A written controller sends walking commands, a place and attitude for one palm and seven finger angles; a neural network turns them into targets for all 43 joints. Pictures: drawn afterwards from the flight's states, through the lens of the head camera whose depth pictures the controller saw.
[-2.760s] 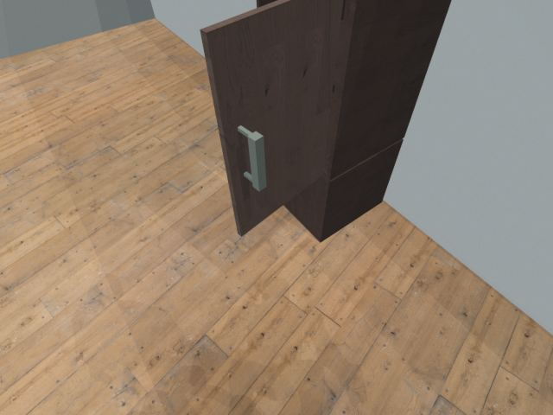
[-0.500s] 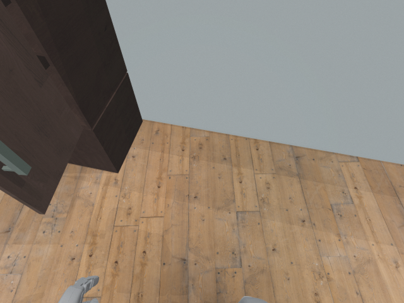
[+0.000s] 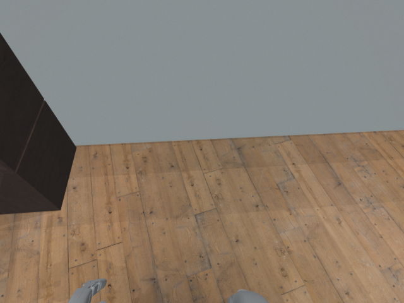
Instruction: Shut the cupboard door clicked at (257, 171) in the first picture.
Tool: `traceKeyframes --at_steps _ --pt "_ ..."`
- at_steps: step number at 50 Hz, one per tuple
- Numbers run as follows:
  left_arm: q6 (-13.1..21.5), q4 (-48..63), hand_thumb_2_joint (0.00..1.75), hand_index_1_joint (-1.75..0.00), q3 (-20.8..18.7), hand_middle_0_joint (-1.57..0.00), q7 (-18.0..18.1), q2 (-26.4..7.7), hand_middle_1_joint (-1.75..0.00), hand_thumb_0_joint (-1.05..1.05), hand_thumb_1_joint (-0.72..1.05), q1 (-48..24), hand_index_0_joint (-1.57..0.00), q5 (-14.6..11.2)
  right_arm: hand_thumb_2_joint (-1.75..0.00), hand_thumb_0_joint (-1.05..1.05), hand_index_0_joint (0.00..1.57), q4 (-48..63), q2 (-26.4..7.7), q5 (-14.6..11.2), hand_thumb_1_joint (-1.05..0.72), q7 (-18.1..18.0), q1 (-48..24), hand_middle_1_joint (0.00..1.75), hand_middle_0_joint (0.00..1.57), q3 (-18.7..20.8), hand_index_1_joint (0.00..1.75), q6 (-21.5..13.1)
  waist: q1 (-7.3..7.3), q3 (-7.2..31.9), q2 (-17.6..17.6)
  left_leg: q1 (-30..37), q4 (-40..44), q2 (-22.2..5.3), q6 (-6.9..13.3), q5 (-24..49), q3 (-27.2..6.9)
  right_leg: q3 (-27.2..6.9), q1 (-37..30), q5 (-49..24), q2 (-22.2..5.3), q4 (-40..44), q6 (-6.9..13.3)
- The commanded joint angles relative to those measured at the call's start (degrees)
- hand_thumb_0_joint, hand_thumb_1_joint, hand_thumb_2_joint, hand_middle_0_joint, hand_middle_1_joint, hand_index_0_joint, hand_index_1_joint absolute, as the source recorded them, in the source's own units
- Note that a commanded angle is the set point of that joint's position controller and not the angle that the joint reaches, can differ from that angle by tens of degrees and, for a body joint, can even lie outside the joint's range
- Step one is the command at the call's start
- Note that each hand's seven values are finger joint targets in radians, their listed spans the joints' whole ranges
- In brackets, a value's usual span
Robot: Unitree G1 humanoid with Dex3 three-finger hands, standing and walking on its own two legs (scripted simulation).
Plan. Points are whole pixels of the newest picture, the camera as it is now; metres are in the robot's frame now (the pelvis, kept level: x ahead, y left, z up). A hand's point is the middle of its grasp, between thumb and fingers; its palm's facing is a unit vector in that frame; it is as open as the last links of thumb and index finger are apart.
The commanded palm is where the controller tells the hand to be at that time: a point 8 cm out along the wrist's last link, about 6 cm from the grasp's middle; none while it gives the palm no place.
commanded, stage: walk around to get in front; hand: left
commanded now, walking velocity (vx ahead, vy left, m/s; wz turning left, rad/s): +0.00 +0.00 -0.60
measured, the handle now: out of the picture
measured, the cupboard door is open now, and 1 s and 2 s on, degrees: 98 98 98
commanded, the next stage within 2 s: none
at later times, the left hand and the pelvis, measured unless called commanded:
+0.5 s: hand (145, 292) +0.15 +0.14 -0.18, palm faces -0.25 -0.94 -0.22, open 7.4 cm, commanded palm none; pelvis +0.04 -0.04 -0.01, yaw -18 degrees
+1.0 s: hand (203, 247) +0.26 +0.01 -0.16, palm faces -0.57 -0.77 -0.28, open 7.4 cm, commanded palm none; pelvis +0.05 -0.10 -0.01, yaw -36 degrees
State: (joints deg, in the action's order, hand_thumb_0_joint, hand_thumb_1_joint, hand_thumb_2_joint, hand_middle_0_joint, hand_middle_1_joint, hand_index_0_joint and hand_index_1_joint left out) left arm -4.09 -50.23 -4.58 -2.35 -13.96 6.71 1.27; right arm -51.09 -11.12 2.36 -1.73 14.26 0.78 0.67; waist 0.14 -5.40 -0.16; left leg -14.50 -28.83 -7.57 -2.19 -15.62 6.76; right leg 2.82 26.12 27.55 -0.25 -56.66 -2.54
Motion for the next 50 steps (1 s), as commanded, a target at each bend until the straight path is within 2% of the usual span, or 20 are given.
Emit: traceKeyframes --at_steps 1,4,5,6,8,12,19,22,23,24,25,30,35,38,39,40,41,42,45,50 --pt "2.11 5.34 0.9 -0.3 -0.38 -0.2 -0.33 -2.45 -0.3 0.0 0.9 -2.65 -0.2 -0.36 -0.9 0.0 0.2 2.41 -14.13 -0.28 -0.9 -0.28 3.82 0.3 0.2 4.45 0.3 -0.62 2.59 7.96 -13.61 9.03 3.53 -12.16 7.51 28.94 -2.95 3.82 -3.59 -0.79 0.46 13.41 0.56" --pt "2.97 2.59 0.9 -0.3 -1.34 -0.2 0.22 -6.89 -0.3 0.0 0.9 5.53 -0.2 -0.08 -0.9 0.0 0.2 3.22 -13.56 -1.16 -0.9 0.2 1.77 0.3 0.2 4.91 0.3 -0.15 -1.43 10.06 -5.22 -0.72 -9.56 -9.01 1.42 17.2 1.52 0.29 -21.74 -21.59 -2.0 32.44 3.22" --pt "3.49 1.22 0.9 -0.3 -2.81 -0.2 1.21 -13.9 -0.3 0.0 0.9 9.14 -0.2 0.55 -0.9 0.0 0.2 5.64 -8.75 -1.82 -0.9 0.42 -0.48 0.3 0.2 3.92 0.3 -0.03 -3.3 10.35 15.58 -16.69 -22.33 -0.6 -2.33 -10.9 6.7 -20.29 -31.38 -40.46 -17.68 36.16 8.97" --pt "3.23 0.52 0.9 -0.3 -3.03 -0.2 1.99 -16.45 -0.3 0.0 0.9 12.55 -0.2 -0.46 -0.9 0.0 0.2 7.39 -8.97 -1.92 -0.9 -0.1 -4.08 0.3 0.2 3.23 0.3 0.69 -6.27 10.49 17.3 -19.0 -32.11 2.01 -2.47 -23.68 -1.43 -25.56 -27.0 -50.87 -23.65 35.84 14.83" --pt "3.01 1.1 0.9 -0.3 -2.82 -0.2 3.15 -12.62 -0.3 0.0 0.9 8.03 -0.2 -0.24 -0.9 0.0 0.2 6.12 -8.49 -1.89 -0.9 -0.66 -6.2 0.3 0.2 3.41 0.3 1.12 -3.53 7.72 15.54 -22.45 -38.6 0.86 -2.25 -16.7 -7.17 -22.86 -24.5 -47.19 -17.28 33.76 15.33" --pt "3.36 2.39 0.9 -0.3 -2.13 -0.2 3.65 -9.52 -0.3 0.0 0.9 4.08 -0.2 -0.02 -0.9 0.0 0.2 3.9 -7.07 -1.92 -0.9 -0.12 -4.85 0.3 0.2 3.16 0.3 1.14 -0.87 9.99 7.55 -15.45 -30.02 2.51 -3.01 -10.09 -5.95 -16.84 -22.5 -48.91 -12.67 32.19 13.63" --pt "2.95 1.89 0.9 -0.3 -2.68 -0.2 3.22 -10.42 -0.3 0.0 0.9 4.79 -0.2 0.05 -0.9 0.0 0.2 4.9 -6.7 -2.31 -0.9 -0.28 -6.59 0.3 0.2 3.31 0.3 0.69 -1.22 8.22 8.76 -9.02 -14.22 6.0 -1.97 -7.81 -5.69 -22.6 -18.92 -44.89 -10.98 32.29 13.48" --pt "2.67 2.35 0.9 -0.3 -2.36 -0.2 3.14 -9.23 -0.3 0.0 0.9 1.9 -0.2 -0.31 -0.9 0.0 0.2 3.47 -7.37 -2.33 -0.9 -0.68 -1.33 0.3 0.2 3.38 0.3 0.03 2.08 8.9 5.12 3.27 1.02 5.08 -1.02 1.76 -6.28 -22.71 -11.37 -38.1 -7.98 28.19 9.39" --pt "2.47 3.26 0.9 -0.3 -2.03 -0.2 3.02 -6.7 -0.3 0.0 0.9 2.22 -0.2 -0.78 -0.9 0.0 0.2 3.03 -10.61 -1.73 -0.9 -0.9 1.47 0.3 0.2 3.75 0.3 -0.73 2.99 10.85 -3.2 11.25 9.03 -2.87 1.93 6.35 -14.28 -18.38 -3.81 -26.72 -2.15 22.54 6.18" --pt "2.34 4.47 0.9 -0.3 -1.28 -0.2 2.15 -4.17 -0.3 0.0 0.9 3.96 -0.2 -1.24 -0.9 0.0 0.2 3.44 -16.35 -0.82 -0.9 -0.99 2.7 0.3 0.2 4.62 0.3 -0.91 2.5 11.02 -18.71 16.21 12.04 -18.01 9.19 16.36 -28.27 -8.14 5.88 2.86 5.05 9.02 2.14" --pt "2.72 5.32 0.9 -0.3 -1.47 -0.2 1.66 -5.94 -0.3 0.0 0.9 3.15 -0.2 -0.48 -0.9 0.0 0.2 4.5 -17.35 -0.58 -0.9 -1.13 3.28 0.3 0.2 4.57 0.3 -0.54 2.92 9.47 -13.29 9.32 12.09 -23.2 14.15 15.82 -30.67 -6.16 4.89 10.11 2.8 -3.27 1.25" --pt "1.87 4.01 0.9 -0.3 -1.25 -0.2 0.05 -3.64 -0.3 0.0 0.9 0.74 -0.2 -0.21 -0.9 0.0 0.2 5.11 -12.37 -0.23 -0.9 -1.25 -0.41 0.3 0.2 3.41 0.3 -0.97 0.52 8.65 -9.47 11.73 5.52 -11.51 9.39 38.1 -8.67 -1.71 5.7 1.8 -1.05 -5.97 -0.88" --pt "2.2 4.91 0.9 -0.3 -0.44 -0.2 -0.47 -2.96 -0.3 0.0 0.9 -2.39 -0.2 -0.2 -0.9 0.0 0.2 3.41 -14.38 -0.34 -0.9 -0.4 2.43 0.3 0.2 4.53 0.3 -0.43 2.64 8.76 -14.06 11.29 2.35 -11.2 7.22 36.34 -2.57 3.95 -2.92 -1.22 0.62 12.3 0.52" --pt "2.7 3.04 0.9 -0.3 -1.02 -0.2 -0.21 -5.58 -0.3 0.0 0.9 3.85 -0.2 -0.06 -0.9 0.0 0.2 3.92 -14.78 -0.87 -0.9 0.06 -0.1 0.3 0.2 4.98 0.3 0.04 -1.2 9.36 -9.92 3.12 -6.83 -9.63 2.74 24.78 0.67 4.22 -17.55 -16.63 0.92 29.0 2.39" --pt "3.14 1.67 0.9 -0.3 -2.04 -0.2 0.5 -10.91 -0.3 0.0 0.9 8.32 -0.2 0.4 -0.9 0.0 0.2 5.23 -12.14 -1.55 -0.9 0.39 -0.76 0.3 0.2 4.58 0.3 0.15 -3.31 11.45 2.99 -8.63 -17.61 -5.21 -0.6 9.88 4.42 -7.71 -29.8 -31.48 -9.04 32.8 5.9" --pt "3.35 0.52 0.9 -0.3 -3.27 -0.2 1.42 -16.63 -0.3 0.0 0.9 12.5 -0.2 0.14 -0.9 0.0 0.2 8.3 -8.38 -1.94 -0.9 0.34 -5.14 0.3 0.2 3.28 0.3 0.32 -6.21 11.13 19.03 -20.14 -31.32 2.7 -2.85 -23.56 3.21 -25.73 -31.13 -49.73 -23.17 35.2 13.3" --pt "3.15 0.67 0.9 -0.3 -2.87 -0.2 2.01 -16.7 -0.3 0.0 0.9 12.8 -0.2 -0.58 -0.9 0.0 0.2 8.07 -9.72 -1.98 -0.9 -0.23 -5.9 0.3 0.2 3.05 0.3 1.02 -6.69 9.88 14.07 -20.25 -36.99 1.55 -2.09 -22.71 -5.49 -25.79 -25.74 -42.44 -23.49 36.13 16.59" --pt "2.88 1.21 0.9 -0.3 -3.05 -0.2 2.78 -14.25 -0.3 0.0 0.9 8.81 -0.2 -0.31 -0.9 0.0 0.2 7.24 -9.03 -1.94 -0.9 -0.42 -6.95 0.3 0.2 3.44 0.3 1.28 -4.7 8.31 15.62 -22.01 -39.74 0.99 -2.08 -18.74 -6.71 -25.25 -24.11 -38.17 -19.33 36.05 15.8" --pt "3.03 3.59 0.9 -0.3 -1.78 -0.2 3.18 -10.38 -0.3 0.0 0.9 2.51 -0.2 -0.12 -0.9 0.0 0.2 4.87 -8.81 -1.74 -0.9 0.04 -5.29 0.3 0.2 3.21 0.3 1.27 -1.2 7.67 10.92 -16.72 -34.83 1.33 -3.01 -11.0 -6.3 -17.21 -17.93 -40.81 -13.6 34.35 13.61" --pt "3.07 3.29 0.9 -0.3 -2.04 -0.2 2.9 -11.43 -0.3 0.0 0.9 2.66 -0.2 0.02 -0.9 0.0 0.2 4.14 -7.14 -2.01 -0.9 0.24 -4.02 0.3 0.2 2.92 0.3 0.95 -0.84 8.55 8.36 -10.95 -19.6 4.58 -2.95 -8.02 -4.26 -18.77 -17.55 -39.4 -11.45 33.57 13.54"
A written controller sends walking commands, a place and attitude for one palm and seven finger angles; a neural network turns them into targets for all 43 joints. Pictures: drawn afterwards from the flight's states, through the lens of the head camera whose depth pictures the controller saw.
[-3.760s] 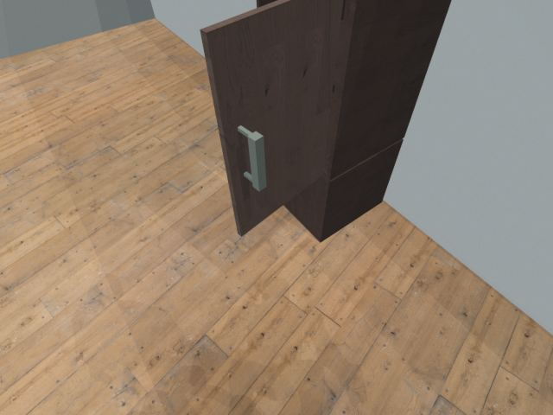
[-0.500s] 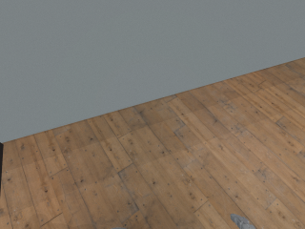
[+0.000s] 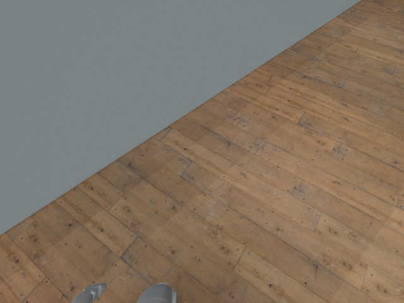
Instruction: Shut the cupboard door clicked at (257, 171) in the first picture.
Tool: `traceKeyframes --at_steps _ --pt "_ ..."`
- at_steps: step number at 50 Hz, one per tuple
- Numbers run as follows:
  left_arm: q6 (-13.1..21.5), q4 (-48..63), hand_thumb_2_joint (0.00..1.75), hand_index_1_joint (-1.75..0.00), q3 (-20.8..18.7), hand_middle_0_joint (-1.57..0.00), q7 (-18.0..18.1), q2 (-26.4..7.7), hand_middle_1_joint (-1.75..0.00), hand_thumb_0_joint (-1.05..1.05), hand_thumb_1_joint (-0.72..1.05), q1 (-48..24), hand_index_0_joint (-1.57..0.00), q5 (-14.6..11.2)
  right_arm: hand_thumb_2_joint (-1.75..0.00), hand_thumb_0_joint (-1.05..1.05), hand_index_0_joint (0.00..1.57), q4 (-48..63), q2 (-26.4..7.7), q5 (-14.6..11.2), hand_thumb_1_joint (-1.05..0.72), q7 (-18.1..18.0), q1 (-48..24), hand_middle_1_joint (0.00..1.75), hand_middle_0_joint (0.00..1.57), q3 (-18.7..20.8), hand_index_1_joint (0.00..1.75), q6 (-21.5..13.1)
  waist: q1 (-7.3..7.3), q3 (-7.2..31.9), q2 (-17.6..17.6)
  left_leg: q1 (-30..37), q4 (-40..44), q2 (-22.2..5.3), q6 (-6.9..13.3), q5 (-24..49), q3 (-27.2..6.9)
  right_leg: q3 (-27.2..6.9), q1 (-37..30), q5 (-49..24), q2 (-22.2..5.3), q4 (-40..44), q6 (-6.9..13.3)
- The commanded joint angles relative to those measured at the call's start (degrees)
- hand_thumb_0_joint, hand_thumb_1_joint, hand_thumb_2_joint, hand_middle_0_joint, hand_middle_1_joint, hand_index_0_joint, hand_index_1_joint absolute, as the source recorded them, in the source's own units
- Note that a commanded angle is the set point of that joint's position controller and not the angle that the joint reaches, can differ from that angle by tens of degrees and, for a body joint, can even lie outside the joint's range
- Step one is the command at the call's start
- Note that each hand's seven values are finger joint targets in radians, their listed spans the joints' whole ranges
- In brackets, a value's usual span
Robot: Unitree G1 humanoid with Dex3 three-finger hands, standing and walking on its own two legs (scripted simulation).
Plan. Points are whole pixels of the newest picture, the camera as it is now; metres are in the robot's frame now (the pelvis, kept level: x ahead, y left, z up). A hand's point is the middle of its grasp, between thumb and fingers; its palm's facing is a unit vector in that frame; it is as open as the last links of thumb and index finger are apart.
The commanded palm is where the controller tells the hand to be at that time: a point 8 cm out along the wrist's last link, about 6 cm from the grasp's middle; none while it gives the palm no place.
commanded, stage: walk around to get in front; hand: left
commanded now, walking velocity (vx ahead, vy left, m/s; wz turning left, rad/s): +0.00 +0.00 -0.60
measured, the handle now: out of the picture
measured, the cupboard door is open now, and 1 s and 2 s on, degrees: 98 98 98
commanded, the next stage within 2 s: walk to a spot facing it in 1.34 s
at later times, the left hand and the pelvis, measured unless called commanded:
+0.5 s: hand (152, 260) +0.22 +0.14 -0.16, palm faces -0.32 -0.91 -0.26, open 7.4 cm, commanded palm none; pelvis +0.04 -0.03 -0.01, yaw -18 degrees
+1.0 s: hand (192, 205) +0.36 +0.05 -0.17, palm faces -0.55 -0.81 -0.18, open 7.4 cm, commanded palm none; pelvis +0.20 -0.09 +0.00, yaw -37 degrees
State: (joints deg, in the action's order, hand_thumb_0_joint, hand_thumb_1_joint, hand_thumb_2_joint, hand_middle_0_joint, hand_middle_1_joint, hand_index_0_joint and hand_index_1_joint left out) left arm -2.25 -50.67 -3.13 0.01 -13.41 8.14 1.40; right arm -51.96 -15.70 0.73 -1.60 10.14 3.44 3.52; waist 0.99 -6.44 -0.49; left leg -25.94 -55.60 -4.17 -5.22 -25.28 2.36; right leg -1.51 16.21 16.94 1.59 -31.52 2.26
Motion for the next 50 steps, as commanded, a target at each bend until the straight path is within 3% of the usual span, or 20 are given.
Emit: traceKeyframes --at_steps 1,5,7,8,11,14,19,21,22,23,24,26,28,36,39,40,41,42,46,50 --pt "1.14 3.84 0.9 -0.3 -3.59 -0.2 0.51 -11.97 -0.3 0.0 0.9 1.13 -0.2 -0.09 -0.9 0.0 0.2 5.18 -2.65 -0.48 -0.9 0.05 0.08 0.3 0.2 0.34 0.3 -2.02 -1.74 9.42 9.33 1.62 9.37 1.63 0.34 1.72 0.03 -15.52 -7.02 -28.16 -13.22 8.38 8.69" --pt "0.72 4.31 0.9 -0.3 -3.44 -0.2 0.42 -10.62 -0.3 0.0 0.9 -2.08 -0.2 -0.65 -0.9 0.0 0.2 3.67 -3.6 -0.55 -0.9 -0.57 6.46 0.3 0.2 0.4 0.3 -3.12 2.04 10.35 7.22 15.21 28.32 1.27 1.58 12.28 -0.49 -16.06 0.16 -23.34 -9.93 3.24 4.12" --pt "0.33 5.96 0.9 -0.3 -2.13 -0.2 -0.5 -4.99 -0.3 0.0 0.9 0.91 -0.2 -1.3 -0.9 0.0 0.2 4.04 -12.47 0.77 -0.9 -0.7 9.43 0.3 0.2 1.86 0.3 -3.86 1.78 12.28 -19.6 24.9 39.31 -21.97 11.5 22.98 -23.82 -2.1 15.26 15.35 2.66 -17.74 -2.99" --pt "0.38 6.34 0.9 -0.3 -2.55 -0.2 -0.96 -7.14 -0.3 0.0 0.9 -0.61 -0.2 -0.5 -0.9 0.0 0.2 4.6 -12.8 1.22 -0.9 -1.04 9.37 0.3 0.2 1.69 0.3 -3.77 2.51 10.34 -13.87 19.7 40.12 -26.18 16.04 23.41 -26.1 -1.85 15.46 20.17 0.63 -30.13 -3.7" --pt "0.25 4.4 0.9 -0.3 -3.03 -0.2 -2.1 -5.41 -0.3 0.0 0.9 -0.91 -0.2 -0.21 -0.9 0.0 0.2 5.71 -8.26 1.42 -0.9 -1.29 4.58 0.3 0.2 0.49 0.3 -4.28 -0.69 8.34 -9.89 19.46 35.44 -17.03 12.95 40.45 -9.36 -0.01 16.62 12.37 -2.77 -37.18 -5.34" --pt "-0.23 4.93 0.9 -0.3 -2.29 -0.2 -2.57 -3.62 -0.3 0.0 0.9 -2.85 -0.2 -0.41 -0.9 0.0 0.2 4.72 -7.7 1.32 -0.9 -1.17 6.43 0.3 0.2 0.74 0.3 -4.0 0.53 9.56 -11.06 22.74 32.25 -14.77 11.33 47.18 -0.71 3.8 13.81 11.43 -3.39 -27.93 -5.6" --pt "0.31 5.49 0.9 -0.3 -1.77 -0.2 -2.97 -3.04 -0.3 0.0 0.9 -4.58 -0.2 -0.33 -0.9 0.0 0.2 3.43 -9.8 1.44 -0.9 -0.21 8.04 0.3 0.2 1.89 0.3 -3.38 2.23 10.03 -13.75 21.59 30.22 -16.07 9.77 36.2 2.95 8.96 5.43 10.47 -1.7 -10.75 -4.12" --pt "0.75 3.78 0.9 -0.3 -2.31 -0.2 -3.12 -4.55 -0.3 0.0 0.9 0.0 -0.2 -0.04 -0.9 0.0 0.2 3.74 -9.93 1.21 -0.9 0.14 5.87 0.3 0.2 2.06 0.3 -3.13 -0.85 10.34 -9.34 13.74 24.72 -14.7 6.71 18.81 5.05 10.42 -6.38 2.5 -0.51 1.74 -2.88" --pt "1.32 1.66 0.9 -0.3 -3.29 -0.2 -2.77 -8.33 -0.3 0.0 0.9 6.4 -0.2 0.28 -0.9 0.0 0.2 4.6 -8.12 0.65 -0.9 0.67 4.12 0.3 0.2 1.84 0.3 -3.19 -4.41 12.17 -0.65 3.7 15.41 -11.1 4.13 8.0 8.25 3.21 -18.58 2.58 -5.42 8.77 -0.4" --pt "1.97 -0.33 0.9 -0.3 -5.0 -0.2 -1.83 -16.24 -0.3 0.0 0.9 12.58 -0.2 0.51 -0.9 0.0 0.2 8.12 -2.87 -0.04 -0.9 1.15 -1.51 0.3 0.2 0.39 0.3 -3.31 -8.59 10.33 22.54 -15.09 -1.86 -1.81 0.58 -15.9 11.98 -22.56 -26.71 0.81 -22.1 15.5 6.81" --pt "2.0 -0.5 0.9 -0.3 -5.04 -0.2 -0.92 -17.9 -0.3 0.0 0.9 15.39 -0.2 -0.77 -0.9 0.0 0.2 10.46 -5.05 0.33 -0.9 1.01 -6.56 0.3 0.2 0.12 0.3 -2.96 -10.73 7.82 17.44 -19.33 -9.09 -2.09 0.89 -15.13 0.86 -29.09 -21.38 0.81 -26.49 18.32 11.69" --pt "2.71 0.84 0.9 -0.3 -4.06 -0.2 -0.23 -13.17 -0.3 0.0 0.9 8.17 -0.2 -0.53 -0.9 0.0 0.2 8.53 -5.46 0.37 -0.9 1.35 -6.6 0.3 0.2 0.98 0.3 -3.17 -5.84 3.34 15.24 -18.95 -12.63 -4.22 0.68 -3.58 -2.86 -25.22 -13.05 10.0 -20.91 19.6 10.38" --pt "3.59 1.43 0.9 -0.3 -3.26 -0.2 -0.09 -10.24 -0.3 0.0 0.9 5.14 -0.2 -0.2 -0.9 0.0 0.2 6.53 -4.44 0.77 -0.9 2.03 -5.06 0.3 0.2 1.06 0.3 -3.46 -3.17 4.0 10.37 -12.42 -7.52 -3.76 0.08 2.61 -1.37 -15.95 -9.39 -2.26 -16.46 17.57 8.76" --pt "4.79 -1.97 0.9 -0.3 -3.62 -0.2 -0.78 -11.39 -0.3 0.0 0.9 9.18 -0.2 -0.17 -0.9 0.0 0.2 7.48 -1.84 0.2 -0.9 2.31 -7.41 0.3 0.2 0.38 0.3 -5.56 -3.78 5.87 8.39 -4.93 14.11 1.36 0.42 6.18 1.82 -15.06 -14.13 -16.67 -13.68 13.11 8.89" --pt "4.62 -1.56 0.9 -0.3 -3.79 -0.2 -0.91 -10.84 -0.3 0.0 0.9 5.15 -0.2 -0.45 -0.9 0.0 0.2 5.22 -3.36 0.23 -0.9 1.58 -0.25 0.3 0.2 0.83 0.3 -6.5 1.14 5.39 6.95 12.53 25.52 2.97 1.47 12.26 3.17 -13.26 -3.42 -14.67 -10.7 7.73 6.1" --pt "4.67 -0.71 0.9 -0.3 -3.38 -0.2 -1.13 -8.72 -0.3 0.0 0.9 3.08 -0.2 -0.52 -0.9 0.0 0.2 2.43 -6.42 0.44 -0.9 0.74 8.32 0.3 0.2 1.49 0.3 -6.94 5.37 8.02 1.6 26.05 29.55 0.58 2.57 11.9 1.11 -10.28 4.35 -14.99 -7.16 -1.62 3.89" --pt "4.37 0.4 0.9 -0.3 -2.61 -0.2 -1.73 -4.42 -0.3 0.0 0.9 4.77 -0.2 -1.17 -0.9 0.0 0.2 0.28 -13.69 1.84 -0.9 0.16 17.29 0.3 0.2 3.2 0.3 -7.43 8.42 14.03 -15.97 37.77 33.65 -16.49 8.27 3.87 -20.07 -2.07 16.65 3.57 1.69 -20.97 -0.04" --pt "4.68 2.51 0.9 -0.3 -1.8 -0.2 -1.98 -4.1 -0.3 0.0 0.9 2.47 -0.2 -0.98 -0.9 0.0 0.2 0.11 -15.12 1.82 -0.9 -0.18 21.8 0.3 0.2 2.62 0.3 -6.94 8.79 14.23 -16.69 35.55 40.71 -26.83 13.85 -0.61 -33.32 -0.7 21.43 17.45 1.78 -35.97 -0.84" --pt "3.26 0.54 0.9 -0.3 -2.66 -0.2 -3.79 -3.47 -0.3 0.0 0.9 1.6 -0.2 0.62 -0.9 0.0 0.2 3.65 -5.82 1.37 -0.9 0.03 6.46 0.3 0.2 0.07 0.3 -7.34 0.32 1.59 -8.93 14.83 45.95 -19.17 10.3 -1.01 -14.55 -0.08 23.37 2.3 -7.51 -43.68 -2.32" --pt "2.23 1.02 0.9 -0.3 -1.46 -0.2 -4.32 -0.52 -0.3 0.0 0.9 -0.48 -0.2 0.47 -0.9 0.0 0.2 0.62 -4.98 1.01 -0.9 0.08 10.26 0.3 0.2 -0.01 0.3 -8.08 0.33 5.95 -7.63 21.61 42.31 -16.0 9.95 21.33 1.0 3.34 21.74 -1.94 -7.94 -31.22 -3.36"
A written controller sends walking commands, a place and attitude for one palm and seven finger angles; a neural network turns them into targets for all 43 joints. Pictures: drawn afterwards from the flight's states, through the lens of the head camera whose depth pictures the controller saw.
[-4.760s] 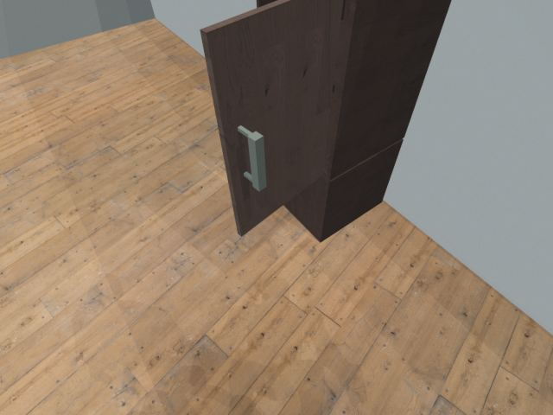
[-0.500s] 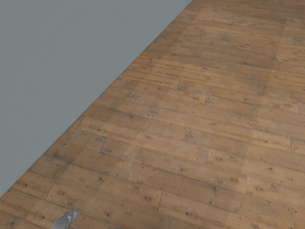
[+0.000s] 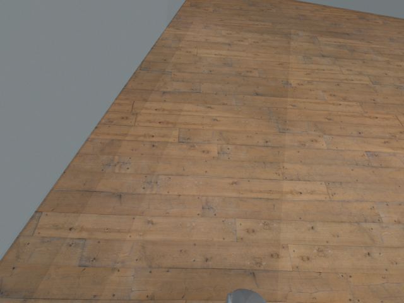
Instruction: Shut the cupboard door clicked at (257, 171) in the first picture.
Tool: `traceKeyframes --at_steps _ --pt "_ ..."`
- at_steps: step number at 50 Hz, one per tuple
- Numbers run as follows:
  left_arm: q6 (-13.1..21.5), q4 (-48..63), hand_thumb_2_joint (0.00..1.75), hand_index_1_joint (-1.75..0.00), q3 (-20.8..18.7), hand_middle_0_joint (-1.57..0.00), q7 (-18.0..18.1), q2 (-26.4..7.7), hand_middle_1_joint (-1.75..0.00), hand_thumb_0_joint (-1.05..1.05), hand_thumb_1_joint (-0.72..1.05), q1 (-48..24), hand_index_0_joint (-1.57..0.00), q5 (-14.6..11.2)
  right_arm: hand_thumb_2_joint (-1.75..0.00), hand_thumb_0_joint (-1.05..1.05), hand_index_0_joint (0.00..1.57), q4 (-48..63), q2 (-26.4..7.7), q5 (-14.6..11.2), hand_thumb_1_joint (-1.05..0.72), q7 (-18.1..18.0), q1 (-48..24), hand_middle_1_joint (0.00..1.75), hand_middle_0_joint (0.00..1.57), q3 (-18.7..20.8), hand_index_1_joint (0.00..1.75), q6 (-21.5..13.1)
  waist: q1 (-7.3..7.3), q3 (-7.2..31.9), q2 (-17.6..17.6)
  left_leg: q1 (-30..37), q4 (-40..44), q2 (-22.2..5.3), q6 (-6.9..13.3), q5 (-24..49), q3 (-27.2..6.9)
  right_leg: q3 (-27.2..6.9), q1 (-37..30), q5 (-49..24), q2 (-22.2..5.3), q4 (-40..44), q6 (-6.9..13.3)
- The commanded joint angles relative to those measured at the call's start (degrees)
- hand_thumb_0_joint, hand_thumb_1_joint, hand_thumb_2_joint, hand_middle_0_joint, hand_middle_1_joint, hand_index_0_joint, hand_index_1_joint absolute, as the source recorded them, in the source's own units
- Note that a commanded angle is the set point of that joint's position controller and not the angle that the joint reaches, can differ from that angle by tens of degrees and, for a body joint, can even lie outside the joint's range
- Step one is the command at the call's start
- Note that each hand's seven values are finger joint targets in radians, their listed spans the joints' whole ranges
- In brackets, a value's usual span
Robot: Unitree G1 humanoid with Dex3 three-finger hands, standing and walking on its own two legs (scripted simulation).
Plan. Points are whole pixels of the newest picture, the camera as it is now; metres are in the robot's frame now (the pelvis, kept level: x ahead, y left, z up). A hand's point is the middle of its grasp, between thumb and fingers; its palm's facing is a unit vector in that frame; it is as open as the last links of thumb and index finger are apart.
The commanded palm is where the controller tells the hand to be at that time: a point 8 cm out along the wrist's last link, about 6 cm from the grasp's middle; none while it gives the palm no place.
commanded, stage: walk around to get in front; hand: left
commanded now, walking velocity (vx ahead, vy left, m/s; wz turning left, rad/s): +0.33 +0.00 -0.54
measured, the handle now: out of the picture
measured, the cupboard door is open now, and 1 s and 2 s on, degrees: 98 98 98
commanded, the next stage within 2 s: walk to a spot facing it in 0.34 s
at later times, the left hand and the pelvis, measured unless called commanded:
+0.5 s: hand (180, 217) +0.33 +0.08 -0.16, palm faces -0.21 -0.95 -0.22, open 7.2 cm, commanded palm none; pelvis +0.22 -0.09 +0.01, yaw -12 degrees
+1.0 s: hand (184, 182) +0.45 +0.08 -0.17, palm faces +0.03 -0.98 -0.22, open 7.4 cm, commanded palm none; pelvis +0.36 -0.11 +0.00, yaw +1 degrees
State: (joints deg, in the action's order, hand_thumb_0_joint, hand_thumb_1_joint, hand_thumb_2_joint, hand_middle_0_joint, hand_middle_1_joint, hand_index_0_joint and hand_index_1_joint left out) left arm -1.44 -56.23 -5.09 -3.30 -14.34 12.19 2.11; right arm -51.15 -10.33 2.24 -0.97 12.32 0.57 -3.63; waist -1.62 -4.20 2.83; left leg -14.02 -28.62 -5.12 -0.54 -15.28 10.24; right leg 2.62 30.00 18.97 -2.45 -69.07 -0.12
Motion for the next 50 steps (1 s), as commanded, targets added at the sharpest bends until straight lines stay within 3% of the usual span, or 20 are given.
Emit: traceKeyframes --at_steps 1,7,9,10,11,12,13,15,17,19,28,32,33,34,35,36,37,39,42,50 --pt "1.41 7.02 0.9 -0.3 0.73 -0.2 -1.07 0.93 -0.3 0.0 0.9 -6.2 -0.2 -0.22 -0.9 0.0 0.2 -0.83 -10.39 -0.41 -0.9 -0.41 8.98 0.3 0.2 3.03 0.3 -0.84 3.32 3.52 -10.55 10.34 14.94 -14.78 5.14 13.23 -4.34 0.28 7.52 -4.79 -3.89 10.49 -0.99" --pt "1.47 9.39 0.9 -0.3 1.09 -0.2 -0.94 0.1 -0.3 0.0 0.9 -13.44 -0.2 -0.27 -0.9 0.0 0.2 -2.85 -10.85 0.15 -0.9 0.3 11.47 0.3 0.2 3.27 0.3 0.14 4.52 0.08 -10.83 8.12 13.36 -15.55 4.46 14.06 0.97 4.94 -1.12 -5.94 -1.23 26.97 0.59" --pt "1.72 8.43 0.9 -0.3 0.69 -0.2 -0.81 -1.31 -0.3 0.0 0.9 -10.07 -0.2 -0.32 -0.9 0.0 0.2 -2.99 -11.93 0.04 -0.9 0.33 10.09 0.3 0.2 3.38 0.3 0.39 1.84 2.13 -9.87 7.54 7.06 -15.49 3.51 21.28 2.87 6.27 -9.44 -5.01 0.44 30.16 2.01" --pt "2.3 6.46 0.9 -0.3 0.24 -0.2 -0.54 -2.76 -0.3 0.0 0.9 -3.54 -0.2 -0.32 -0.9 0.0 0.2 -2.75 -12.57 -0.24 -0.9 0.37 9.2 0.3 0.2 3.37 0.3 0.43 -1.52 5.59 -6.93 5.12 -2.84 -13.74 2.31 27.65 4.57 7.27 -20.11 -5.03 2.33 33.88 3.2" --pt "3.17 3.08 0.9 -0.3 -0.9 -0.2 0.1 -6.86 -0.3 0.0 0.9 7.6 -0.2 -0.24 -0.9 0.0 0.2 -2.08 -12.01 -0.89 -0.9 0.88 7.39 0.3 0.2 3.04 0.3 0.28 -6.93 11.24 -0.92 -4.52 -17.55 -10.56 0.07 26.12 6.56 3.03 -37.9 -4.24 0.31 36.63 5.51" --pt "3.97 1.03 0.9 -0.3 -3.05 -0.2 1.39 -14.95 -0.3 0.0 0.9 16.77 -0.2 -0.28 -0.9 0.0 0.2 0.7 -7.47 -1.96 -0.9 1.26 7.11 0.3 0.2 2.09 0.3 0.31 -9.86 18.0 17.05 -24.3 -40.01 -0.39 -3.25 -15.31 6.57 -26.61 -52.06 -6.67 -18.91 44.38 12.44" --pt "3.5 0.83 0.9 -0.3 -2.93 -0.2 2.2 -17.19 -0.3 0.0 0.9 16.27 -0.2 -1.9 -0.9 0.0 0.2 2.32 -8.55 -1.97 -0.9 0.9 2.09 0.3 0.2 2.67 0.3 0.43 -9.14 15.43 11.77 -29.99 -48.55 -0.71 -2.63 -21.14 -4.8 -34.73 -47.18 -9.71 -23.68 51.67 15.49" --pt "3.72 3.69 0.9 -0.3 -1.11 -0.2 2.9 -11.01 -0.3 0.0 0.9 6.08 -0.2 -1.81 -0.9 0.0 0.2 0.67 -8.99 -1.49 -0.9 0.5 0.69 0.3 0.2 3.15 0.3 0.48 -3.51 8.51 7.56 -28.7 -49.15 -5.08 -2.65 -8.28 -10.01 -26.04 -32.84 -8.2 -19.37 53.2 13.11" --pt "4.52 4.84 0.9 -0.3 0.01 -0.2 3.25 -6.85 -0.3 0.0 0.9 0.29 -0.2 -1.39 -0.9 0.0 0.2 -2.34 -6.96 -0.75 -0.9 0.61 4.45 0.3 0.2 2.86 0.3 1.5 1.2 7.05 4.04 -20.48 -40.75 -5.92 -3.22 -4.11 -9.3 -15.05 -23.29 -16.17 -14.15 53.97 11.2" --pt "5.36 3.98 0.9 -0.3 0.28 -0.2 3.11 -5.71 -0.3 0.0 0.9 -0.16 -0.2 -1.09 -0.9 0.0 0.2 -3.77 -5.16 -0.53 -0.9 0.89 7.16 0.3 0.2 2.53 0.3 2.39 3.24 6.9 2.09 -17.33 -34.3 -4.81 -3.79 -2.61 -7.79 -9.96 -20.26 -22.87 -11.55 53.91 10.84" --pt "6.68 -2.63 0.9 -0.3 2.01 -0.2 3.85 -2.95 -0.3 0.0 0.9 5.17 -0.2 -1.44 -0.9 0.0 0.2 -3.18 -2.41 -1.59 -0.9 1.57 -1.98 0.3 0.2 1.64 0.3 2.11 1.86 3.23 2.8 -15.87 -13.45 0.69 -1.94 4.71 -5.31 -2.0 -29.17 -47.83 -11.06 51.67 8.49" --pt "5.54 -2.91 0.9 -0.3 2.02 -0.2 4.8 -4.11 -0.3 0.0 0.9 3.78 -0.2 -1.48 -0.9 0.0 0.2 -5.45 -4.69 -1.12 -0.9 1.2 3.18 0.3 0.2 1.86 0.3 2.2 5.24 3.8 1.55 -4.4 -4.19 3.96 0.54 11.17 -4.37 2.65 -28.83 -53.05 -10.66 39.83 4.72" --pt "5.08 -2.45 0.9 -0.3 1.99 -0.2 4.97 -4.35 -0.3 0.0 0.9 4.64 -0.2 -1.72 -0.9 0.0 0.2 -6.15 -6.99 -0.62 -0.9 1.07 7.31 0.3 0.2 2.31 0.3 2.21 6.7 6.72 -2.26 3.76 -2.34 2.25 2.61 26.1 -6.86 4.82 -25.12 -47.36 -8.85 30.4 2.2" --pt "4.49 -1.21 0.9 -0.3 1.87 -0.2 5.14 -2.97 -0.3 0.0 0.9 7.12 -0.2 -2.38 -0.9 0.0 0.2 -5.97 -11.68 0.09 -0.9 0.6 11.0 0.3 0.2 3.22 0.3 2.29 7.13 11.41 -11.91 14.84 -3.02 -9.43 9.48 46.55 -21.86 6.8 -12.68 -24.94 -3.01 17.82 -1.35" --pt "4.38 0.66 0.9 -0.3 2.43 -0.2 5.41 -1.4 -0.3 0.0 0.9 7.06 -0.2 -2.53 -0.9 0.0 0.2 -6.51 -14.39 -0.34 -0.9 0.22 14.19 0.3 0.2 3.9 0.3 2.84 7.45 13.26 -17.06 15.83 1.5 -19.26 16.56 58.18 -33.2 3.62 -7.38 19.09 2.49 3.13 -1.54" --pt "3.31 1.85 0.9 -0.3 2.02 -0.2 5.34 -2.62 -0.3 0.0 0.9 4.58 -0.2 -2.12 -0.9 0.0 0.2 -5.57 -15.02 -0.98 -0.9 -0.33 11.18 0.3 0.2 3.74 0.3 3.24 5.86 13.48 -12.13 11.59 5.41 -19.74 17.07 42.79 -36.52 -2.76 -4.36 18.73 1.64 -2.35 -1.66" --pt "2.92 2.92 0.9 -0.3 1.82 -0.2 5.05 -2.47 -0.3 0.0 0.9 1.31 -0.2 -1.78 -0.9 0.0 0.2 -3.75 -14.19 -0.93 -0.9 -0.62 7.18 0.3 0.2 3.92 0.3 3.37 4.8 8.68 -11.26 6.19 7.46 -18.24 16.2 31.08 -36.54 -3.98 -0.1 14.94 -0.32 -4.58 -2.3" --pt "1.96 2.84 0.9 -0.3 0.97 -0.2 4.2 -2.19 -0.3 0.0 0.9 0.74 -0.2 -1.23 -0.9 0.0 0.2 -1.73 -11.27 -0.84 -0.9 -0.72 1.93 0.3 0.2 3.29 0.3 3.26 2.34 6.08 -8.87 -1.71 10.93 -12.97 12.11 17.98 -30.04 -4.24 -1.16 8.65 -1.87 -1.35 -3.05" --pt "0.74 2.82 0.9 -0.3 0.6 -0.2 3.86 -1.22 -0.3 0.0 0.9 2.15 -0.2 -0.98 -0.9 0.0 0.2 -0.71 -11.57 -0.86 -0.9 -0.46 -0.46 0.3 0.2 3.67 0.3 3.21 1.13 7.95 -7.81 -3.86 12.06 -9.0 9.67 11.16 -25.17 -2.88 -3.78 4.59 -1.26 5.04 -3.41" --pt "0.31 7.5 0.9 -0.3 0.46 -0.2 4.07 -1.28 -0.3 0.0 0.9 -3.4 -0.2 -1.08 -0.9 0.0 0.2 0.26 -13.44 -0.47 -0.9 0.36 0.63 0.3 0.2 5.99 0.3 4.77 2.99 7.87 -12.44 -4.07 10.16 -6.08 9.23 4.89 -29.29 -1.11 -7.05 5.75 1.93 21.86 -3.79"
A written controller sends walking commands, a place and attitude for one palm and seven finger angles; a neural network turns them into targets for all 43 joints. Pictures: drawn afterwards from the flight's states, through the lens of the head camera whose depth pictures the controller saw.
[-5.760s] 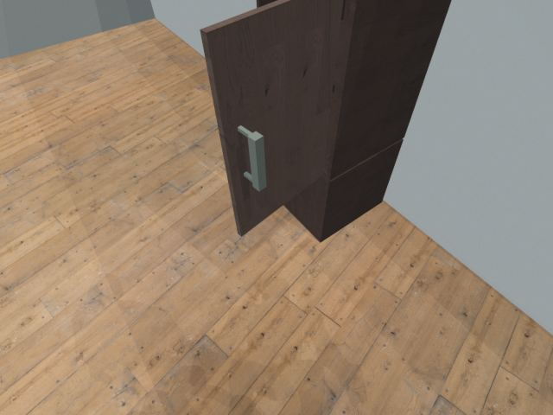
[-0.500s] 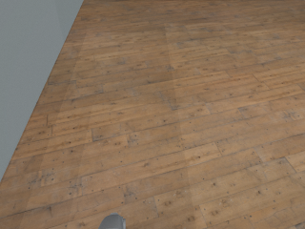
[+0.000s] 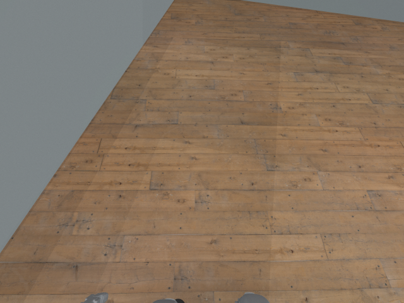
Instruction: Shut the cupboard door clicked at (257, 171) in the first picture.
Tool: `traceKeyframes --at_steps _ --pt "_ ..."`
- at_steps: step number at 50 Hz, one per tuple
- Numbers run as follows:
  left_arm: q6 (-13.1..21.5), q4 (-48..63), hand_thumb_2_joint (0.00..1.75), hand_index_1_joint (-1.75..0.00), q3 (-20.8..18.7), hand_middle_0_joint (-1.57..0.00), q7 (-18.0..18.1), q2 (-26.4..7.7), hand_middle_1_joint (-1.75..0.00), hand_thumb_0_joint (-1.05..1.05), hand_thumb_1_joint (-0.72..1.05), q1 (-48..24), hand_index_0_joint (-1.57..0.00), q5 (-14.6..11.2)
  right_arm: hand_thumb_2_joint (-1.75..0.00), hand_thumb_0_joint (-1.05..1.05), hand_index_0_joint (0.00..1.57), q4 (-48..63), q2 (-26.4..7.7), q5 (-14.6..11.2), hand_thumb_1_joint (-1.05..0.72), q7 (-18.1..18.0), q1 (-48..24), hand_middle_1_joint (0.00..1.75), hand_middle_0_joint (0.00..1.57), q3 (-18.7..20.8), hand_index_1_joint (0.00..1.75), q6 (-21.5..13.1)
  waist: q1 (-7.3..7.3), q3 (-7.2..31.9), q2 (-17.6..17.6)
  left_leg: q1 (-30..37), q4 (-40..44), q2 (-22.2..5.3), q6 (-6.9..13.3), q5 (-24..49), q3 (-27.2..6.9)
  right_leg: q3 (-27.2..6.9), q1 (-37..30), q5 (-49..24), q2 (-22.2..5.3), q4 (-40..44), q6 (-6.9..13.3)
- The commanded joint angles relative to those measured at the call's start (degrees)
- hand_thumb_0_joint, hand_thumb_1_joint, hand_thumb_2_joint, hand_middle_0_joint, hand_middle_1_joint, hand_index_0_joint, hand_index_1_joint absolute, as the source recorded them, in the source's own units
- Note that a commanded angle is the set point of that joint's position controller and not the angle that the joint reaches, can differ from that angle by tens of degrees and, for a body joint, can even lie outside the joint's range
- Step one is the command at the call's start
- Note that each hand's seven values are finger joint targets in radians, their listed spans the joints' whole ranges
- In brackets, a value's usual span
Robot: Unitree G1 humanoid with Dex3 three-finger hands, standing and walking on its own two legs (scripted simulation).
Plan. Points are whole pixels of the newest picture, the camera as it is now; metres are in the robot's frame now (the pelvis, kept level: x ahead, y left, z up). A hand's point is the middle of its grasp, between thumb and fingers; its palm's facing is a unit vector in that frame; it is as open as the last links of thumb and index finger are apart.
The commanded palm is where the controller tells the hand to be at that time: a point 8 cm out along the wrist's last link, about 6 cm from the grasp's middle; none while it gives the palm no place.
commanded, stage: walk to a spot facing it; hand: left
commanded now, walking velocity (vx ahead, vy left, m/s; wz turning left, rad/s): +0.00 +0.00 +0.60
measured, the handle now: out of the picture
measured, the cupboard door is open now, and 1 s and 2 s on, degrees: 98 98 98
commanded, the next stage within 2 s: none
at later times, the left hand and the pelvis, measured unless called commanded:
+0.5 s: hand out of the picture +0.00 +0.14 -0.18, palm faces +0.36 -0.90 -0.25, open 7.4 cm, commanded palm none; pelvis +0.04 -0.06 -0.01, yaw +22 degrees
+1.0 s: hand out of the picture +0.01 +0.10 -0.15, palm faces +0.61 -0.74 -0.28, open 7.4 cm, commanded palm none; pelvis +0.08 -0.11 +0.00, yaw +40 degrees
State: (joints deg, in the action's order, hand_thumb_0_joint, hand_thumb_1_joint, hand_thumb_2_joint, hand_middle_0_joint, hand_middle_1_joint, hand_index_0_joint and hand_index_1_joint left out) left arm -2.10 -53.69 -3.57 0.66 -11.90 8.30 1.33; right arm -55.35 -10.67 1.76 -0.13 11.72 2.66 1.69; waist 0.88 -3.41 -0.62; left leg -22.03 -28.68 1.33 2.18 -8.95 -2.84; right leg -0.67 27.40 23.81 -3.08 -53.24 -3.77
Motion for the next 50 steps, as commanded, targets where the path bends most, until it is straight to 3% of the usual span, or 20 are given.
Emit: traceKeyframes --at_steps 1,4,5,6,7,10,12,20,23,24,25,26,27,32,39,40,41,42,45,50 --pt "1.07 5.09 0.9 -0.3 -1.11 -0.2 0.15 -3.84 -0.3 0.0 0.9 0.75 -0.2 -0.4 -0.9 0.0 0.2 4.75 -13.37 0.0 -0.9 -0.47 0.96 0.3 0.2 4.14 0.3 -0.33 0.43 7.19 -9.96 3.45 9.64 -12.3 6.38 -0.59 -17.08 2.4 -6.24 0.84 3.28 8.42 0.08" --pt "1.76 4.68 0.9 -0.3 -1.53 -0.2 0.46 -5.48 -0.3 0.0 0.9 5.21 -0.2 -0.78 -0.9 0.0 0.2 6.05 -12.91 -0.5 -0.9 -0.4 -1.04 0.3 0.2 4.55 0.3 0.21 -1.96 8.64 -9.19 -1.11 4.7 -9.32 4.05 2.19 -17.41 2.4 -18.37 -6.66 4.12 24.17 0.7" --pt "2.28 4.38 0.9 -0.3 -2.23 -0.2 0.88 -8.55 -0.3 0.0 0.9 7.97 -0.2 -0.52 -0.9 0.0 0.2 7.0 -10.8 -1.0 -0.9 -0.1 -1.72 0.3 0.2 4.29 0.3 0.27 -3.44 9.68 -2.98 -8.19 -0.49 -6.23 1.26 -3.99 -14.91 -3.22 -27.2 -6.89 -1.79 32.5 2.25" --pt "2.77 4.36 0.9 -0.3 -3.26 -0.2 1.3 -14.05 -0.3 0.0 0.9 9.29 -0.2 0.4 -0.9 0.0 0.2 8.38 -6.87 -1.37 -0.9 0.23 -1.87 0.3 0.2 3.78 0.3 0.07 -4.17 9.22 14.23 -17.71 -14.08 1.97 -4.12 -18.04 -1.82 -18.76 -31.39 -8.39 -18.3 39.1 7.74" --pt "2.44 5.7 0.9 -0.3 -2.66 -0.2 1.31 -15.75 -0.3 0.0 0.9 6.54 -0.2 0.27 -0.9 0.0 0.2 9.18 -8.33 -0.75 -0.9 0.5 -2.75 0.3 0.2 4.11 0.3 -0.07 -3.64 6.9 14.83 -15.82 -27.94 1.14 -4.83 -26.32 0.88 -20.7 -22.45 -16.95 -26.89 39.06 12.54" --pt "3.1 6.16 0.9 -0.3 -0.95 -0.2 1.37 -8.92 -0.3 0.0 0.9 1.09 -0.2 -0.32 -0.9 0.0 0.2 6.52 -7.73 -0.62 -0.9 1.02 -2.2 0.3 0.2 3.54 0.3 1.45 0.23 3.47 11.87 -15.38 -41.55 -3.51 -6.2 -17.29 1.65 -3.95 -20.11 -38.67 -16.72 32.03 11.28" --pt "3.22 6.03 0.9 -0.3 -0.87 -0.2 1.38 -8.51 -0.3 0.0 0.9 2.45 -0.2 -0.12 -0.9 0.0 0.2 6.72 -6.74 -0.93 -0.9 1.5 -3.31 0.3 0.2 2.87 0.3 1.62 -0.35 3.42 11.65 -13.94 -36.27 -3.57 -6.71 -16.07 4.12 0.98 -22.48 -44.77 -15.05 31.02 9.9" --pt "3.19 4.18 0.9 -0.3 -1.72 -0.2 1.2 -12.58 -0.3 0.0 0.9 8.8 -0.2 0.14 -0.9 0.0 0.2 8.91 -6.45 -1.09 -0.9 1.98 -9.52 0.3 0.2 1.34 0.3 1.12 -3.48 5.59 13.27 -5.46 -14.33 -1.68 -5.4 -15.92 10.07 5.26 -29.23 -55.7 -16.88 25.53 9.56" --pt "3.14 4.46 0.9 -0.3 -2.09 -0.2 0.78 -13.56 -0.3 0.0 0.9 6.78 -0.2 -0.3 -0.9 0.0 0.2 8.26 -8.48 -0.87 -0.9 1.63 -4.65 0.3 0.2 1.79 0.3 0.72 -0.01 7.94 11.18 6.05 -2.93 0.09 -3.68 -7.81 11.62 9.21 -24.56 -54.25 -16.15 17.36 6.67" --pt "2.99 5.05 0.9 -0.3 -2.07 -0.2 0.61 -13.22 -0.3 0.0 0.9 5.61 -0.2 -0.64 -0.9 0.0 0.2 7.38 -10.86 -0.52 -0.9 1.53 -0.19 0.3 0.2 2.54 0.3 0.37 2.75 10.54 7.56 16.82 2.3 -2.91 -2.07 2.8 9.36 10.59 -17.27 -46.57 -15.6 9.34 4.34" --pt "2.63 7.08 0.9 -0.3 -1.52 -0.2 0.11 -9.86 -0.3 0.0 0.9 4.64 -0.2 -1.07 -0.9 0.0 0.2 6.86 -17.48 0.04 -0.9 1.26 4.09 0.3 0.2 4.3 0.3 -0.12 5.15 13.42 -9.36 29.22 2.93 -18.23 5.69 24.03 -10.81 12.52 0.13 -11.39 -7.62 -4.4 -0.1" --pt "2.12 9.66 0.9 -0.3 -0.49 -0.2 0.31 -8.11 -0.3 0.0 0.9 1.4 -0.2 -0.71 -0.9 0.0 0.2 5.95 -21.0 -0.6 -0.9 0.98 7.17 0.3 0.2 4.88 0.3 0.24 5.97 12.99 -14.0 27.72 4.72 -27.83 13.33 37.8 -20.24 6.95 7.24 14.8 -3.52 -13.93 -0.86" --pt "1.25 10.8 0.9 -0.3 -0.58 -0.2 0.78 -8.95 -0.3 0.0 0.9 -1.49 -0.2 -0.41 -0.9 0.0 0.2 6.27 -20.26 -0.75 -0.9 0.47 6.6 0.3 0.2 4.72 0.3 0.2 5.6 10.73 -5.9 23.99 4.4 -27.4 13.61 30.46 -18.74 2.4 9.04 13.13 -4.5 -15.94 -0.98" --pt "-0.09 6.4 0.9 -0.3 -1.42 -0.2 -0.42 -8.11 -0.3 0.0 0.9 2.91 -0.2 -0.16 -0.9 0.0 0.2 9.5 -15.99 -0.24 -0.9 -0.16 -6.76 0.3 0.2 3.49 0.3 0.0 -0.85 3.7 -8.94 6.21 9.26 -14.68 6.11 2.45 -8.56 1.76 0.89 1.71 -2.66 -8.13 -0.89" --pt "1.41 6.49 0.9 -0.3 -1.49 -0.2 -0.35 -7.58 -0.3 0.0 0.9 7.99 -0.2 -0.39 -0.9 0.0 0.2 10.1 -15.73 -0.49 -0.9 0.34 -8.38 0.3 0.2 4.39 0.3 0.83 -2.95 5.73 -8.42 -0.55 2.45 -10.69 3.86 0.13 -11.2 5.41 -16.44 -6.34 2.5 19.48 -0.24" --pt "2.03 6.37 0.9 -0.3 -2.07 -0.2 0.01 -9.82 -0.3 0.0 0.9 10.29 -0.2 -0.12 -0.9 0.0 0.2 10.68 -13.5 -0.92 -0.9 0.48 -8.55 0.3 0.2 4.17 0.3 0.85 -4.17 6.28 -2.17 -4.91 -3.18 -7.0 1.24 -4.56 -8.88 2.03 -22.12 -8.53 -1.1 28.21 0.53" --pt "2.75 6.52 0.9 -0.3 -3.2 -0.2 0.6 -15.23 -0.3 0.0 0.9 11.58 -0.2 0.77 -0.9 0.0 0.2 11.83 -9.24 -1.36 -0.9 0.78 -7.33 0.3 0.2 3.52 0.3 0.78 -4.61 6.85 14.62 -14.85 -17.56 1.15 -3.62 -18.12 0.18 -16.34 -27.26 -9.82 -16.92 36.57 5.72" --pt "2.54 7.54 0.9 -0.3 -2.97 -0.2 0.8 -17.38 -0.3 0.0 0.9 10.36 -0.2 0.58 -0.9 0.0 0.2 12.92 -9.55 -1.05 -0.9 1.05 -8.85 0.3 0.2 3.59 0.3 0.75 -5.24 6.05 16.8 -12.82 -31.75 1.1 -4.29 -28.09 1.07 -20.93 -20.38 -15.52 -26.4 38.49 11.72" --pt "2.63 8.64 0.9 -0.3 -1.4 -0.2 1.36 -10.57 -0.3 0.0 0.9 3.08 -0.2 0.14 -0.9 0.0 0.2 9.75 -9.11 -0.74 -0.9 1.45 -7.36 0.3 0.2 3.39 0.3 1.62 -0.89 4.49 14.3 -11.77 -42.42 -3.37 -5.21 -19.42 0.75 -5.88 -17.38 -28.26 -17.6 32.92 11.56" --pt "2.85 6.97 0.9 -0.3 -1.77 -0.2 1.38 -11.47 -0.3 0.0 0.9 6.48 -0.2 0.4 -0.9 0.0 0.2 8.98 -5.75 -1.2 -0.9 2.26 -9.3 0.3 0.2 1.83 0.3 1.58 -3.04 5.69 12.33 -5.77 -22.5 -2.13 -6.14 -18.05 7.3 2.79 -23.57 -39.81 -16.12 29.76 10.08"
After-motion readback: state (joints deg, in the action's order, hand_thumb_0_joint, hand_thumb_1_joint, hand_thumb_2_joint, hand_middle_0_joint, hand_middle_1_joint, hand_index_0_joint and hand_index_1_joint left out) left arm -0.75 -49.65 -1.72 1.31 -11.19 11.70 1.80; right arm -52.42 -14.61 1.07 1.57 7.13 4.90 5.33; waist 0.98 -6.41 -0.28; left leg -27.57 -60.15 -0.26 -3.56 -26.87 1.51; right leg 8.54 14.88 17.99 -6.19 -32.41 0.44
